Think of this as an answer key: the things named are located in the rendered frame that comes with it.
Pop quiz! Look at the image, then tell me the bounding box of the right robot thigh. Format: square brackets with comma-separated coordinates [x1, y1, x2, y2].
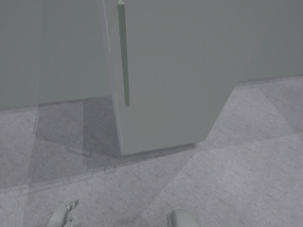
[167, 209, 201, 227]

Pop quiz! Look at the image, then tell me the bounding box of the fridge door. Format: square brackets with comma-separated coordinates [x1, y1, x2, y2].
[104, 0, 284, 155]

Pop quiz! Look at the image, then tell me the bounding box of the handle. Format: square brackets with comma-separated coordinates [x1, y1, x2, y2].
[117, 0, 130, 107]

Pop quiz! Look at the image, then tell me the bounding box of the robot left hand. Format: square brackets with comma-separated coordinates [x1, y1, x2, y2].
[47, 199, 81, 227]

